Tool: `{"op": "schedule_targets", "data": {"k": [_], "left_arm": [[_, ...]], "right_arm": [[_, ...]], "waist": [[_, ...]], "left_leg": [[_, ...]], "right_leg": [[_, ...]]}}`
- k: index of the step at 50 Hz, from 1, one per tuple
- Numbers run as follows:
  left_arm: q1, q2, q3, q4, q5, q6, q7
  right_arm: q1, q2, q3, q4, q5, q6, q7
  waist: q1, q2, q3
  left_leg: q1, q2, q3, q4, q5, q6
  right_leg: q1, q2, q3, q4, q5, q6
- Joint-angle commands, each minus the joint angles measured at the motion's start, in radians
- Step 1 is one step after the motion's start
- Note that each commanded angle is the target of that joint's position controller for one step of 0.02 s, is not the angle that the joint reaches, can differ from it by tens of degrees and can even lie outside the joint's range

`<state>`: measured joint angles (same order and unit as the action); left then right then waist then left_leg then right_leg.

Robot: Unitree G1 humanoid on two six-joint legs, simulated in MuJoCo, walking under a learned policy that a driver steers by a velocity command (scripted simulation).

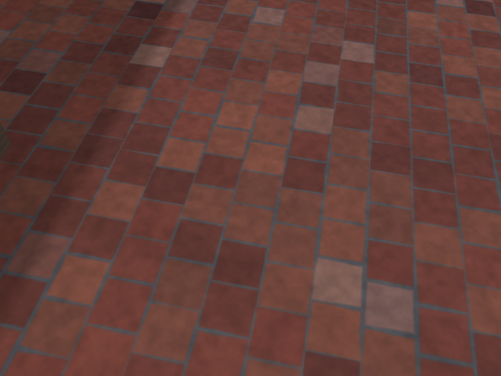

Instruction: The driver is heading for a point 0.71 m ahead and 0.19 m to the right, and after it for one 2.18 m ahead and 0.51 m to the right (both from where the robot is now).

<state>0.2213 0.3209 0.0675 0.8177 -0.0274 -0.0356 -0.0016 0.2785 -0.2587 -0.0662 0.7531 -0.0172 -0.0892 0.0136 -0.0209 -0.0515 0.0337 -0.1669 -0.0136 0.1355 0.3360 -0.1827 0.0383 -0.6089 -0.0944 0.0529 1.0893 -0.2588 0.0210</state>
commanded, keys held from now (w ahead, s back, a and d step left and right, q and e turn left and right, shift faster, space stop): e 0.74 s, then no key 0.26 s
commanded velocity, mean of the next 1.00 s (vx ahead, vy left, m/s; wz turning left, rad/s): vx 0.09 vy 0.00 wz -0.49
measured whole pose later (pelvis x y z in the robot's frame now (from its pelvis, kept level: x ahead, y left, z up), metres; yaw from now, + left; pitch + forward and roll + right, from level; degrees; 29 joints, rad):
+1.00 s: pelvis +0.20 +0.00 +0.00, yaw -31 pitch +1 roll -1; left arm 0.17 0.30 0.08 0.65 -0.01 0.06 0.02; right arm 0.18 -0.25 -0.05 0.74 0.00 0.01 -0.02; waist -0.03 -0.02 0.04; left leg -0.26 0.04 0.00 0.48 -0.24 0.00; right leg -0.37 0.02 0.07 0.80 -0.43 0.09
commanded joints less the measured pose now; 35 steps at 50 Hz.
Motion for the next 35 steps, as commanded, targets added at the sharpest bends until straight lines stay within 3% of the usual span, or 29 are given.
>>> {"op": "schedule_targets", "data": {"k": [1, 4, 8, 10, 11, 12, 13, 14, 15, 16, 17, 18, 20, 21, 23, 26, 31, 34, 35], "left_arm": [[0.039, 0.015, 0.006, -0.06, 0.015, 0.008, -0.002], [-0.06, -0.011, -0.005, -0.101, 0.021, 0.006, -0.03], [-0.108, 0.032, 0.012, -0.156, 0.023, 0.016, -0.059], [-0.071, 0.063, 0.028, -0.166, 0.028, 0.021, -0.065], [-0.001, 0.085, 0.042, -0.154, 0.028, 0.02, -0.064], [0.095, 0.135, 0.066, -0.13, 0.031, 0.016, -0.049], [0.132, 0.243, 0.091, -0.142, 0.031, 0.019, -0.021], [0.066, 0.29, 0.087, -0.19, 0.052, 0.016, -0.017], [0.049, 0.216, 0.071, -0.215, 0.038, 0.016, -0.029], [0.0, 0.171, 0.057, -0.222, 0.028, 0.012, -0.029], [-0.039, 0.137, 0.049, -0.217, 0.012, 0.015, -0.025], [-0.073, 0.111, 0.041, -0.221, 0.007, 0.022, -0.015], [-0.095, 0.121, 0.044, -0.238, 0.031, 0.032, -0.004], [-0.093, 0.129, 0.048, -0.241, 0.035, 0.034, 0.003], [-0.075, 0.146, 0.055, -0.241, 0.03, 0.038, 0.016], [-0.081, 0.15, 0.059, -0.251, 0.023, 0.052, 0.032], [-0.076, 0.144, 0.059, -0.262, 0.024, 0.071, 0.029], [-0.095, 0.136, 0.056, -0.272, 0.01, 0.083, 0.03], [-0.079, 0.117, 0.05, -0.273, 0.005, 0.086, 0.032]], "right_arm": [[-0.108, -0.129, -0.033, -0.063, -0.003, -0.022, -0.02], [-0.094, -0.159, -0.04, -0.047, 0.004, -0.003, -0.041], [-0.081, -0.193, -0.054, -0.026, 0.034, 0.028, -0.051], [-0.104, -0.208, -0.062, -0.03, 0.051, 0.043, -0.056], [-0.118, -0.206, -0.062, -0.034, 0.058, 0.051, -0.059], [-0.092, -0.181, -0.054, -0.03, 0.055, 0.054, -0.057], [-0.045, -0.126, -0.033, -0.051, 0.004, 0.05, -0.052], [0.05, -0.083, -0.012, -0.074, -0.014, 0.047, -0.038], [-0.003, -0.16, -0.026, -0.054, 0.012, 0.045, -0.026], [-0.079, -0.166, -0.027, -0.077, 0.035, 0.05, -0.025], [-0.101, -0.152, -0.027, -0.067, 0.023, 0.058, -0.038], [-0.114, -0.165, -0.033, -0.066, 0.008, 0.071, -0.052], [-0.097, -0.15, -0.033, -0.065, 0.005, 0.086, -0.055], [-0.087, -0.135, -0.029, -0.061, 0.006, 0.086, -0.056], [-0.101, -0.117, -0.022, -0.061, 0.006, 0.086, -0.06], [-0.135, -0.112, -0.018, -0.066, 0.01, 0.087, -0.058], [-0.159, -0.123, -0.022, -0.077, 0.02, 0.068, -0.042], [-0.098, -0.126, -0.03, -0.062, 0.024, 0.052, -0.027], [-0.066, -0.155, -0.041, -0.053, 0.017, 0.05, -0.026]], "waist": [[0.055, 0.129, -0.007], [0.015, 0.12, -0.014], [0.01, 0.13, -0.037], [0.039, 0.14, -0.06], [0.078, 0.126, -0.093], [0.117, 0.061, -0.148], [0.1, -0.147, -0.212], [0.009, -0.251, -0.371], [0.082, -0.073, -0.427], [0.069, -0.034, -0.316], [0.042, 0.045, -0.215], [0.025, 0.028, -0.169], [-0.003, -0.032, -0.154], [-0.005, -0.043, -0.162], [0.005, -0.041, -0.18], [0.021, -0.059, -0.182], [0.045, -0.108, -0.158], [0.006, -0.116, -0.152], [-0.003, -0.085, -0.153]], "left_leg": [[-0.013, 0.258, -0.063, -0.149, 0.539, 0.145], [0.001, 0.238, 0.024, -0.126, 0.552, 0.13], [0.123, 0.293, 0.027, -0.032, 0.576, 0.112], [0.15, 0.298, 0.03, 0.088, 0.679, 0.09], [0.141, 0.272, 0.048, 0.212, 0.709, 0.066], [0.094, 0.203, 0.072, 0.405, 0.628, 0.018], [-0.15, 0.114, 0.079, 0.717, 0.11, -0.06], [-0.439, -0.075, -0.082, 1.039, -0.555, -0.119], [-0.47, -0.021, -0.245, 1.076, -0.494, -0.099], [-0.505, 0.009, -0.235, 1.042, -0.412, -0.079], [-0.51, 0.045, -0.228, 0.953, -0.345, -0.079], [-0.476, 0.066, -0.23, 0.871, -0.296, -0.08], [-0.38, 0.043, -0.214, 0.796, -0.236, -0.087], [-0.363, 0.034, -0.211, 0.749, -0.226, -0.095], [-0.357, 0.023, -0.218, 0.657, -0.202, -0.111], [-0.333, 0.014, -0.233, 0.554, -0.142, -0.124], [-0.264, -0.011, -0.238, 0.383, -0.152, -0.109], [-0.134, -0.022, -0.212, 0.141, -0.062, -0.071], [-0.038, 0.038, -0.242, 0.046, 0.005, -0.044]], "right_leg": [[-0.004, -0.021, 0.011, -0.121, 0.141, 0.02], [0.066, 0.005, -0.05, -0.329, 0.301, 0.007], [0.072, 0.024, -0.07, -0.432, 0.227, -0.034], [0.126, 0.061, -0.106, -0.462, 0.13, -0.069], [0.218, 0.096, -0.129, -0.524, 0.147, -0.095], [0.374, 0.134, -0.123, -0.616, 0.303, -0.13], [0.599, -0.064, 0.158, -0.6, 0.825, -0.211], [0.826, -0.294, 0.603, -0.632, 0.882, -0.464], [0.785, -0.264, 0.558, -0.697, 0.683, -0.443], [0.688, -0.218, 0.449, -0.716, 0.529, -0.388], [0.57, -0.162, 0.373, -0.737, 0.401, -0.325], [0.468, -0.129, 0.331, -0.755, 0.326, -0.292], [0.351, -0.077, 0.301, -0.782, 0.299, -0.274], [0.34, -0.067, 0.287, -0.781, 0.321, -0.275], [0.348, -0.06, 0.29, -0.772, 0.313, -0.273], [0.331, -0.039, 0.319, -0.772, 0.133, -0.251], [0.339, -0.03, 0.411, -0.753, 0.035, -0.23], [0.338, -0.002, 0.442, -0.692, 0.099, -0.195], [0.283, 0.039, 0.413, -0.641, 0.046, -0.154]]}}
